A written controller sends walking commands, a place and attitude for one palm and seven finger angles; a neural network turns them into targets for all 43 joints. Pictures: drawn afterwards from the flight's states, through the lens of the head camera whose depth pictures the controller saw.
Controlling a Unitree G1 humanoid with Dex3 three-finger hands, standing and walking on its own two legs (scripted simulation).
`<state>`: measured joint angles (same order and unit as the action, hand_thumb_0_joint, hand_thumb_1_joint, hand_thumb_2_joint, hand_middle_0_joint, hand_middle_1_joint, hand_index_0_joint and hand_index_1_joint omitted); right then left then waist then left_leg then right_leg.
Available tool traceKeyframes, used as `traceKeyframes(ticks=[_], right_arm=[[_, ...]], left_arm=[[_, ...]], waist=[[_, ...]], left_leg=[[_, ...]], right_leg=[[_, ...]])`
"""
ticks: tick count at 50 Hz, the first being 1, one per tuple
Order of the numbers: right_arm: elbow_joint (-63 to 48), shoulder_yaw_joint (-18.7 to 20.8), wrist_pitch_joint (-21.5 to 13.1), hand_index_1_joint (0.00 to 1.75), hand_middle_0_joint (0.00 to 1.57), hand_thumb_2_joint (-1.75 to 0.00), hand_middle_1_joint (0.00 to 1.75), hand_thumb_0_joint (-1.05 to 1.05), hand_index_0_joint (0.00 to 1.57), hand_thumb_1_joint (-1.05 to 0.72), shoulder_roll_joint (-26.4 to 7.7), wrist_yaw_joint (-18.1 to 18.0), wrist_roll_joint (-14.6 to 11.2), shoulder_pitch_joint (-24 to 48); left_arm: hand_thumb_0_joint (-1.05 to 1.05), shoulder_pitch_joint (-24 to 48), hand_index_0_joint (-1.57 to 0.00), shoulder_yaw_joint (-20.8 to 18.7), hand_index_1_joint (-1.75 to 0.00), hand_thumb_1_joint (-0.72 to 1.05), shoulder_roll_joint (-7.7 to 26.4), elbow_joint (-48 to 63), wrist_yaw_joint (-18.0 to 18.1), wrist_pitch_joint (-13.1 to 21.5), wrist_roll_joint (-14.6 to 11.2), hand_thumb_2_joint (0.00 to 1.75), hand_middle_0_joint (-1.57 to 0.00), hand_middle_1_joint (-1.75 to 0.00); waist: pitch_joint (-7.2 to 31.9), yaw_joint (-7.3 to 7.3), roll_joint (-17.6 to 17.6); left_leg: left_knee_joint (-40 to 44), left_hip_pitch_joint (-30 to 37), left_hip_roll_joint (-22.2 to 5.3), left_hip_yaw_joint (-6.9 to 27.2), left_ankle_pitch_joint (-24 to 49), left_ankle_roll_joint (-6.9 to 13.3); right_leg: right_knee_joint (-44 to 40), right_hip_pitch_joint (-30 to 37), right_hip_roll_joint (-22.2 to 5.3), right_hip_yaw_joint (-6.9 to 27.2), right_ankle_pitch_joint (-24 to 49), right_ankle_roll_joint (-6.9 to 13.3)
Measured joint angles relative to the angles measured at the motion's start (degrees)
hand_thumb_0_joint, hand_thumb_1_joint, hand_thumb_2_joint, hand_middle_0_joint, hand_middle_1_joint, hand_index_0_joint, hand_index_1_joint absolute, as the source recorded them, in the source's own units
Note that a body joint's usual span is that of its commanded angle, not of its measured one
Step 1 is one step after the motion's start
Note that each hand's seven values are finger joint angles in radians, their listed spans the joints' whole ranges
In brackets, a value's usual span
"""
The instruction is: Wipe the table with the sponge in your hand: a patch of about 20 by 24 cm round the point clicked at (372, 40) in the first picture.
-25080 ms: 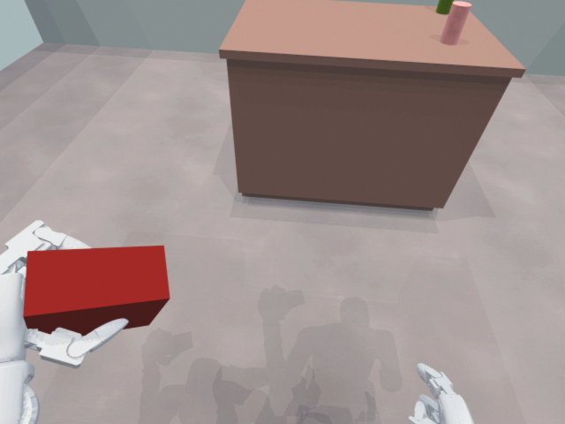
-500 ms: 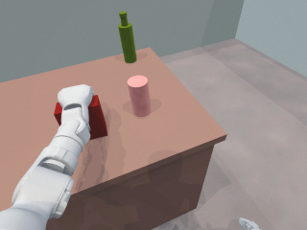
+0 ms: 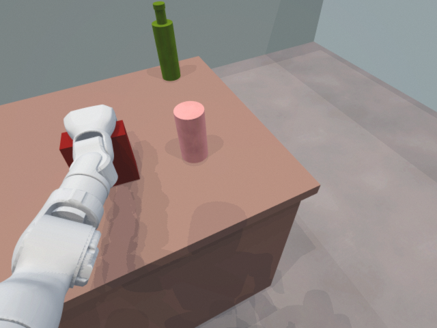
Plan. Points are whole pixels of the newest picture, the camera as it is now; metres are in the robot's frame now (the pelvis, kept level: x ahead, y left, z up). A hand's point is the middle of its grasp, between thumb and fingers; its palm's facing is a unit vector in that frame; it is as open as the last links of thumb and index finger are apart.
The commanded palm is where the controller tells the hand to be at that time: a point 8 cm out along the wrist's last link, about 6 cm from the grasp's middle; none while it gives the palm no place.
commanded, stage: wipe back along the third lane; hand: left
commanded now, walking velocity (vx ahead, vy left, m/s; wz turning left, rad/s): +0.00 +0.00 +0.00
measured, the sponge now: (106, 164) +0.44 +0.24 +0.07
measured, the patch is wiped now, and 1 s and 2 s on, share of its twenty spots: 1.00 1.00 1.00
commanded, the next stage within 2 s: slide back across to the middle lane in 1.72 s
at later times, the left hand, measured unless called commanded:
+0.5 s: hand (99, 145) +0.45 +0.24 +0.11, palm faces +0.02 +0.00 -1.00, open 10.1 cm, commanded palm +0.41 +0.22 +0.14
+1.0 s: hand (102, 161) +0.40 +0.22 +0.11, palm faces +0.08 -0.03 -1.00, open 10.1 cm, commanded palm +0.35 +0.20 +0.14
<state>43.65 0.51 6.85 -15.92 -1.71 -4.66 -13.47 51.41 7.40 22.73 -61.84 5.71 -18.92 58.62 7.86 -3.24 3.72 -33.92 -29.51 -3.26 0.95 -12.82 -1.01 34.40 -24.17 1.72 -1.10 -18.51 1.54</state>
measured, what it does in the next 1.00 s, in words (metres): stands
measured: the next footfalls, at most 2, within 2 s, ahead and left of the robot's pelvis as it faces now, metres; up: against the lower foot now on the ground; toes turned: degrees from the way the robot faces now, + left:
none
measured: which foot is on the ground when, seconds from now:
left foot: down 0.00-1.00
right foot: down 0.00-1.00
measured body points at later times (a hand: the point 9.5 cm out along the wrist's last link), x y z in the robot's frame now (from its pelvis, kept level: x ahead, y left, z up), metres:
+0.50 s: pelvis +0.01 +0.03 +0.00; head +0.01 +0.01 +0.45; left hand +0.44 +0.24 +0.16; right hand +0.12 -0.22 -0.13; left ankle +0.04 +0.15 -0.73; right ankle -0.02 -0.10 -0.73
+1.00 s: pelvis +0.04 +0.02 +0.01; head +0.02 -0.01 +0.45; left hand +0.39 +0.22 +0.17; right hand +0.27 -0.19 -0.08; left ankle +0.04 +0.15 -0.73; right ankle -0.02 -0.10 -0.73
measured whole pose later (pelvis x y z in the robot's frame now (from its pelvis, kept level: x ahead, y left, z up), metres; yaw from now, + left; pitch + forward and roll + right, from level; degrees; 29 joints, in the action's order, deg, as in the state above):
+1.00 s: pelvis +0.04 +0.02 +0.01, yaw +1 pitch +4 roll +0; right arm 37.7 -1.3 12.7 -14.7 2.2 -5.6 -1.3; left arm 28.7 21.8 15.0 -24.3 5.5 -35.5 56.8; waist 8.3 4.0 3.8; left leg -32.3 -20.0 -0.8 1.0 -15.9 -0.5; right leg 30.2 -13.0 -0.8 -1.5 -20.7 0.0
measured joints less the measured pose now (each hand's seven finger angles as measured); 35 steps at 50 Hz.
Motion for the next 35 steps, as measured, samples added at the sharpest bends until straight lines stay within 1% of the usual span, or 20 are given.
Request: traceKeyframes(ticks=[7,9,13,17,21,28,35], right_arm=[[0.20,0.04,-0.29,0.29,0.20,-0.90,0.30,0.01,0.20,-0.90,0.35,0.20,0.27,-0.10],[0.06,0.36,-0.30,0.29,0.20,-0.90,0.30,0.01,0.20,-0.90,0.51,0.42,0.39,-0.50],[0.18,0.81,0.09,0.29,0.20,-0.90,0.30,0.01,0.20,-0.91,0.76,0.82,0.48,-1.33],[0.83,0.53,0.42,0.29,0.20,-0.90,0.30,0.01,0.20,-0.91,1.25,0.98,0.16,-1.10],[0.85,0.19,0.67,0.29,0.20,-0.90,0.30,0.01,0.20,-0.91,1.83,1.25,-0.06,-0.05],[-0.58,-0.17,1.43,0.29,0.20,-0.90,0.30,0.01,0.20,-0.91,2.43,1.71,-0.31,2.72],[-2.51,-0.64,2.81,0.29,0.20,-0.90,0.30,0.01,0.20,-0.91,2.08,2.28,-0.68,6.28]], left_arm=[[0.01,3.09,-0.78,-0.45,-1.30,-0.54,0.39,-3.31,0.94,-0.17,0.45,1.07,-0.75,-1.33],[0.01,3.14,-0.78,-0.12,-1.31,-0.54,0.14,-3.26,1.22,-0.38,0.51,1.07,-0.75,-1.33],[0.01,1.45,-0.77,1.41,-1.31,-0.53,-1.35,-1.28,3.04,-1.35,0.37,1.07,-0.75,-1.34],[0.01,0.00,-0.77,2.34,-1.32,-0.53,-2.51,0.18,4.89,-2.16,-1.21,1.07,-0.74,-1.34],[0.01,-1.18,-0.76,3.38,-1.32,-0.52,-3.75,1.86,5.69,-3.64,-1.85,1.07,-0.73,-1.34],[0.01,-4.85,-0.74,5.91,-1.33,-0.50,-5.88,7.56,5.90,-7.21,-2.54,1.05,-0.72,-1.35],[0.01,-10.66,-0.73,9.12,-1.34,-0.49,-7.60,17.23,4.33,-11.20,-3.09,1.05,-0.70,-1.36]], waist=[[0.11,-0.80,-0.21],[0.26,-0.67,-0.21],[0.56,0.10,-0.02],[0.69,0.73,-0.12],[0.76,1.37,-0.30],[1.08,2.78,-0.28],[1.28,4.70,-0.11]], left_leg=[[-0.68,-1.69,0.27,-0.33,0.04,-0.11],[-0.75,-2.00,0.29,-0.55,0.06,-0.14],[-0.70,-1.67,0.47,-1.00,-0.13,0.18],[-0.35,-0.68,0.81,-1.28,-0.27,0.52],[0.05,0.35,1.12,-1.51,-0.39,0.79],[0.70,2.47,1.62,-1.73,-0.96,1.16],[1.27,5.23,2.16,-1.36,-1.82,1.27]], right_leg=[[0.15,-1.51,-0.34,0.35,0.33,-0.68],[0.01,-1.79,-0.39,0.58,0.49,-0.85],[-0.55,-1.34,-0.61,1.01,0.70,-1.26],[-1.14,-0.26,-0.97,1.24,0.71,-1.66],[-1.74,0.83,-1.31,1.43,0.70,-1.92],[-2.88,3.20,-1.83,1.56,0.39,-2.25],[-3.98,6.44,-2.33,1.09,-0.39,-2.32]])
